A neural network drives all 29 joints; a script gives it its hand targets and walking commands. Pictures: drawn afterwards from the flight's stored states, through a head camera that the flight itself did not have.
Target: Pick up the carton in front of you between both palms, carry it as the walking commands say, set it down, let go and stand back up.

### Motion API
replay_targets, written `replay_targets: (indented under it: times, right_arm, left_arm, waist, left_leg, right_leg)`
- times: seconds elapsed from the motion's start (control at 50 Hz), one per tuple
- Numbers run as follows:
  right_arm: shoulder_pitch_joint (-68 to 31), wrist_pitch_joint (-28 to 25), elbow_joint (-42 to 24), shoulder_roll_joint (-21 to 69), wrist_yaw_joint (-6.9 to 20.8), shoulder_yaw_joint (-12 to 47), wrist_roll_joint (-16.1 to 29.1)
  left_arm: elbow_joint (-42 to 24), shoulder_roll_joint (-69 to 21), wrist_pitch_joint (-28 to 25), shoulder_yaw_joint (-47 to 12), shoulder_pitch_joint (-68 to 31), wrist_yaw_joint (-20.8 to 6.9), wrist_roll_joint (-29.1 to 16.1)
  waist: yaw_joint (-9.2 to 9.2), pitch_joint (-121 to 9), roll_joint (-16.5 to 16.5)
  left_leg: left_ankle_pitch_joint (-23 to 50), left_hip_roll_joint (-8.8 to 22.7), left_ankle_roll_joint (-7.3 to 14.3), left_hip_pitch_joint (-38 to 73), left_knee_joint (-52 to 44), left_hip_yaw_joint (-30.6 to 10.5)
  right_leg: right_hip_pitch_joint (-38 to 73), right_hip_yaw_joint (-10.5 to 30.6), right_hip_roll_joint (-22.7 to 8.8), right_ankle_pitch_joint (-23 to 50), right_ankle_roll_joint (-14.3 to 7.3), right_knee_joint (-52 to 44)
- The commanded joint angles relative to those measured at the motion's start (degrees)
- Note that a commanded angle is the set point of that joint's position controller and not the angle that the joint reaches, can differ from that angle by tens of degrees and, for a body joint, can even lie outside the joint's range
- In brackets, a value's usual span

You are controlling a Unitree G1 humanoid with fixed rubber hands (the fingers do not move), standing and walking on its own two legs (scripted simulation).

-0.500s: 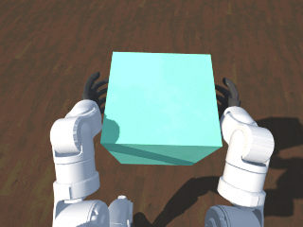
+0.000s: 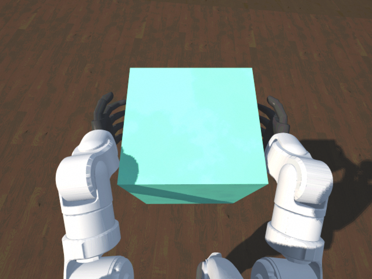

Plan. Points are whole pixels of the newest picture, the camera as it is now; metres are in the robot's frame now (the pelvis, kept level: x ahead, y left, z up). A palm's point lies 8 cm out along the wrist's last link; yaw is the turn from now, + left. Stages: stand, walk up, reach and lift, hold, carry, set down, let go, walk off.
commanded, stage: carry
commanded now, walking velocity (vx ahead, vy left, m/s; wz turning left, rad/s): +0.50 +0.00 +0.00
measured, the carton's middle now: (190, 147) +0.38 -0.02 +0.08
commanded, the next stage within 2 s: none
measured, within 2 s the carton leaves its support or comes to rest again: neither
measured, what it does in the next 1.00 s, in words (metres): climbs: right foot, then left foot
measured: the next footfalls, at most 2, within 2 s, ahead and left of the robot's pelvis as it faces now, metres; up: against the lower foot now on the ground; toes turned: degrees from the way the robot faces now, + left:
right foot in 0.08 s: +0.23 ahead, -0.10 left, +0.02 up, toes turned -5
left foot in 0.50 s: +0.49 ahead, +0.10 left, +0.04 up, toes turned +5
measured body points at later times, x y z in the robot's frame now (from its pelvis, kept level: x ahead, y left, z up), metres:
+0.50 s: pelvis +0.33 +0.00 +0.01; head +0.35 +0.00 +0.46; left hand +0.69 +0.16 +0.16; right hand +0.69 -0.15 +0.16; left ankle +0.45 +0.09 -0.70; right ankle +0.19 -0.09 -0.71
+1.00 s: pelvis +0.63 -0.02 +0.04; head +0.65 -0.02 +0.49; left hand +0.98 +0.15 +0.17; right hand +1.00 -0.15 +0.17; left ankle +0.49 +0.08 -0.59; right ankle +0.69 -0.10 -0.68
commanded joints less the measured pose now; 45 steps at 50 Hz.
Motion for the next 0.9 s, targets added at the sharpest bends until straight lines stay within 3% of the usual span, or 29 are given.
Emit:
replay_targets:
  times: [0.0, 0.02, 0.04, 0.06, 0.08, 0.1, 0.12, 0.14, 0.16, 0.2, 0.26, 0.32, 0.4, 0.42, 0.44, 0.46, 0.48, 0.5, 0.52, 0.54, 0.56, 0.58, 0.62, 0.68, 0.72, 0.76, 0.82, 0.86, 0.88]
  right_arm:
    - [-29.0, 1.5, -0.9, 36.5, 3.6, 35.1, 11.4]
    - [-28.8, 1.9, 0.1, 35.9, 3.4, 34.2, 10.4]
    - [-28.5, 2.3, 0.9, 35.4, 3.1, 33.6, 9.5]
    - [-30.1, 2.7, 1.0, 34.9, 2.9, 32.8, 8.5]
    - [-29.2, 3.0, 1.8, 36.2, 2.8, 31.8, 7.5]
    - [-31.0, 3.0, 1.7, 35.6, 2.6, 31.0, 6.8]
    - [-31.9, 2.9, 2.2, 37.2, 2.4, 30.6, 6.2]
    - [-32.9, 2.4, 2.0, 38.4, 2.3, 29.9, 5.7]
    - [-33.7, 1.9, 2.2, 39.4, 2.3, 29.4, 5.0]
    - [-34.0, 0.9, 2.4, 40.5, 2.1, 29.3, 3.8]
    - [-32.9, -0.1, 2.1, 39.6, 1.6, 30.1, 3.3]
    - [-32.1, 0.2, 1.4, 37.4, 1.1, 30.8, 3.8]
    - [-31.5, 1.6, 2.6, 36.5, 1.4, 31.9, 5.6]
    - [-31.9, 2.0, 3.1, 36.7, 1.6, 32.1, 6.1]
    - [-31.8, 2.2, 4.0, 37.0, 1.8, 32.2, 6.4]
    - [-31.0, 2.4, 5.2, 37.0, 1.9, 31.8, 6.5]
    - [-29.8, 2.4, 6.0, 37.1, 1.9, 31.3, 6.4]
    - [-30.8, 2.3, 6.3, 35.7, 1.6, 30.6, 5.9]
    - [-31.8, 2.3, 6.3, 38.1, 1.8, 31.2, 6.6]
    - [-34.1, 2.3, 4.1, 40.3, 2.3, 32.7, 8.4]
    - [-37.0, 1.8, 2.1, 43.0, 3.0, 35.1, 10.9]
    - [-40.2, 1.2, 0.2, 44.9, 3.7, 36.9, 12.9]
    - [-43.5, -0.1, -1.9, 47.0, 4.6, 38.9, 15.9]
    - [-41.5, -1.0, -2.7, 45.6, 4.8, 39.0, 16.7]
    - [-39.1, -0.8, -2.3, 43.2, 4.3, 38.0, 15.9]
    - [-35.7, -0.2, -0.7, 40.8, 3.7, 36.4, 14.2]
    - [-32.0, 0.9, 2.0, 38.0, 2.9, 34.0, 11.1]
    - [-30.9, 1.7, 3.5, 36.8, 2.5, 32.6, 9.3]
    - [-30.6, 2.0, 3.9, 36.2, 2.3, 32.0, 8.6]
  left_arm:
    - [2.1, -34.1, 1.7, -35.3, -30.3, -0.4, -10.4]
    - [3.4, -34.3, 2.1, -35.4, -30.4, -0.6, -10.7]
    - [4.5, -34.4, 2.4, -35.1, -30.3, -0.8, -11.0]
    - [5.7, -34.6, 2.5, -34.3, -29.1, -0.9, -10.8]
    - [6.4, -34.0, 2.6, -34.2, -31.5, -0.8, -10.8]
    - [6.4, -36.9, 2.8, -35.3, -32.2, -1.2, -12.6]
    - [5.0, -39.3, 2.7, -36.9, -35.2, -1.9, -14.7]
    - [3.9, -42.1, 2.3, -38.4, -38.7, -2.6, -17.0]
    - [2.7, -44.3, 1.8, -39.7, -41.9, -3.3, -18.9]
    - [1.8, -46.6, 0.7, -41.3, -44.9, -4.0, -21.3]
    - [1.9, -45.5, -0.2, -41.2, -43.2, -3.9, -21.5]
    - [3.3, -42.0, 0.1, -39.1, -39.3, -3.0, -19.8]
    - [6.5, -38.4, 1.4, -36.1, -34.6, -2.2, -16.1]
    - [7.2, -38.0, 1.7, -35.4, -34.0, -2.0, -15.2]
    - [7.7, -37.6, 2.1, -34.8, -33.6, -1.9, -14.4]
    - [8.1, -37.3, 2.4, -34.2, -33.1, -1.8, -13.5]
    - [8.1, -36.9, 2.6, -33.7, -33.5, -1.6, -12.5]
    - [8.1, -37.7, 3.0, -32.8, -33.0, -1.7, -12.0]
    - [7.4, -37.4, 2.8, -32.6, -35.6, -1.6, -11.7]
    - [7.8, -38.9, 2.5, -32.1, -36.6, -1.4, -11.0]
    - [7.6, -39.9, 2.1, -31.0, -36.3, -1.2, -10.0]
    - [7.7, -40.9, 1.7, -30.8, -36.4, -1.1, -9.4]
    - [7.4, -41.7, 0.6, -31.2, -35.9, -0.8, -8.6]
    - [6.0, -40.4, -0.5, -32.7, -34.7, -0.3, -8.2]
    - [4.6, -38.7, -0.6, -33.5, -34.5, 0.0, -8.7]
    - [4.4, -37.2, 0.0, -33.9, -33.7, 0.2, -9.3]
    - [5.7, -35.8, 1.1, -34.0, -32.8, 0.0, -10.3]
    - [7.5, -35.7, 1.8, -33.8, -32.8, -0.4, -10.9]
    - [8.8, -35.6, 2.0, -33.4, -32.0, -0.5, -11.0]
  waist:
    - [1.97, -23.3, 10.3]
    - [4.16, -25.0, 10.0]
    - [7.37, -29.4, 8.3]
    - [10.53, -32.4, 2.7]
    - [8.28, -36.1, -14.8]
    - [8.95, -33.9, -14.8]
    - [9.2, -31.1, -10.6]
    - [9.36, -29.7, -3.6]
    - [8.72, -28.3, -1.2]
    - [7.66, -28.9, -2.3]
    - [7.76, -28.5, -4.3]
    - [8.14, -26.0, -5.6]
    - [8.02, -23.0, -9.2]
    - [7.3, -23.2, -9.9]
    - [5.21, -24.6, -9.4]
    - [2.1, -28.5, -7.4]
    - [-1.75, -32.7, -3.2]
    - [-0.99, -36.4, 12.9]
    - [-1.47, -33.6, 16.8]
    - [-0.93, -32.1, 10.2]
    - [-1.22, -30.5, 3.7]
    - [-0.62, -29.0, 1.3]
    - [0.89, -29.3, 3.1]
    - [0.74, -28.9, 5.3]
    - [0.32, -27.7, 6.1]
    - [0.16, -26.2, 7.5]
    - [1.08, -24.4, 9.6]
    - [4.66, -26.8, 8.4]
    - [7.44, -31.3, 5.9]
  left_leg:
    - [57.0, 10.2, 5.8, 14.2, 3.2, -2.8]
    - [62.6, 9.5, 4.0, 12.5, 10.2, 0.4]
    - [58.0, 8.4, 1.9, 7.7, 19.7, 2.4]
    - [40.5, 6.4, 0.4, -3.6, 31.3, 2.0]
    - [6.1, -2.9, -1.7, -21.1, 47.7, -1.3]
    - [-4.4, -4.2, -0.4, -31.1, 58.4, -6.8]
    - [-3.8, -1.7, 0.9, -35.1, 61.5, -8.7]
    - [-1.6, -0.2, 1.0, -36.1, 59.9, -8.5]
    - [0.1, 1.4, 1.3, -35.7, 56.3, -8.3]
    - [2.1, 2.4, 1.3, -33.3, 50.8, -7.7]
    - [2.5, 2.8, 0.1, -35.8, 44.2, -5.6]
    - [5.6, 3.3, -1.0, -35.2, 32.1, -3.3]
    - [10.4, -0.3, -0.4, -25.4, 16.6, 3.5]
    - [10.5, -1.9, 0.1, -21.4, 13.8, 5.2]
    - [12.2, -4.2, 0.8, -14.3, 10.2, 7.6]
    - [14.2, -5.1, 1.7, -2.0, 7.0, 8.8]
    - [10.4, 0.9, 3.0, 12.1, 7.1, -0.5]
    - [9.8, 17.3, 11.8, 22.2, 1.2, -33.1]
    - [20.1, 19.9, 16.1, 26.1, -3.6, -44.6]
    - [24.2, 19.9, 15.9, 25.7, 0.4, -38.8]
    - [29.1, 18.7, 14.5, 22.7, 2.5, -33.5]
    - [28.9, 17.4, 12.2, 19.6, 1.9, -29.3]
    - [23.5, 15.8, 9.9, 16.4, -0.3, -24.4]
    - [24.4, 15.3, 10.9, 16.6, -1.6, -20.1]
    - [26.6, 14.8, 11.1, 16.4, -2.3, -16.3]
    - [29.8, 13.5, 9.7, 14.2, -2.4, -12.2]
    - [38.4, 11.7, 6.7, 12.0, 0.2, -6.6]
    - [51.2, 10.2, 3.7, 8.2, 11.4, -1.2]
    - [47.4, 8.5, 1.3, 1.9, 21.0, 1.0]
  right_leg:
    - [12.0, -8.1, 5.4, 4.7, -0.8, -10.8]
    - [19.5, -9.9, 7.3, 6.9, -1.6, -14.8]
    - [32.2, -8.8, 7.1, 7.9, -2.7, -17.1]
    - [44.7, 4.4, -1.0, 1.9, -3.9, -17.0]
    - [56.0, 36.4, -16.9, 6.6, -13.4, -22.6]
    - [57.6, 42.5, -17.7, 8.4, -17.0, -25.8]
    - [56.1, 36.2, -16.8, 14.5, -16.3, -23.1]
    - [53.5, 31.0, -15.8, 18.9, -14.6, -21.7]
    - [50.3, 27.4, -14.7, 18.7, -12.6, -22.3]
    - [47.6, 23.5, -13.4, 13.2, -10.6, -24.2]
    - [48.2, 19.5, -13.6, 14.5, -11.5, -25.4]
    - [47.2, 13.7, -11.8, 18.4, -11.1, -25.9]
    - [44.0, 5.7, -8.8, 29.9, -7.5, -24.0]
    - [43.4, 4.0, -8.6, 36.2, -6.4, -21.3]
    - [42.0, 0.9, -7.8, 43.9, -4.9, -15.2]
    - [38.2, -2.3, -6.6, 45.4, -2.8, -6.7]
    - [28.6, -2.7, -5.4, 31.6, -0.4, 4.3]
    - [12.0, -1.6, 2.1, 10.1, 2.6, 20.7]
    - [-0.5, 3.1, 7.4, -12.9, 2.2, 31.6]
    - [-5.0, 6.4, 3.9, -13.5, 0.5, 37.0]
    - [-6.5, 6.4, 1.9, -11.9, 0.0, 37.1]
    - [-6.3, 6.6, 0.3, -9.9, -0.2, 33.5]
    - [-3.7, 5.9, -0.6, -7.1, -0.1, 27.7]
    - [-5.4, 3.5, -0.7, -6.4, 0.6, 20.6]
    - [-5.2, 2.1, -1.2, -5.2, 1.1, 12.2]
    - [-0.9, 0.4, -0.8, -2.0, 1.0, 2.9]
    - [7.8, -5.5, 2.9, 0.2, 0.3, -8.0]
    - [22.7, -9.9, 6.8, 4.2, -1.0, -15.7]
    - [36.5, -6.3, 5.3, 4.0, -2.7, -16.1]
